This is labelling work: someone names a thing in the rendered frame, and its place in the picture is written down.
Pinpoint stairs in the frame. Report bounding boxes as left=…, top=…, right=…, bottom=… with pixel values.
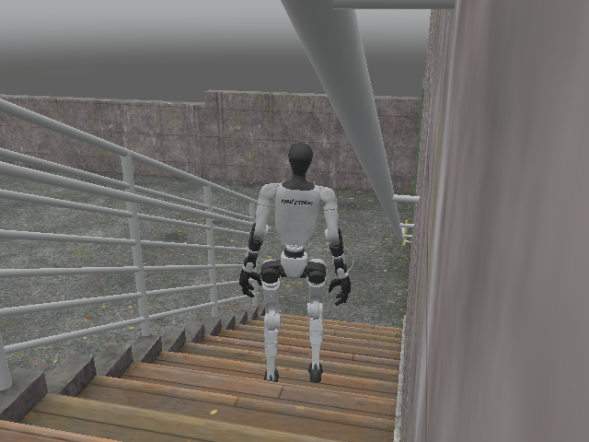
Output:
left=0, top=314, right=403, bottom=442

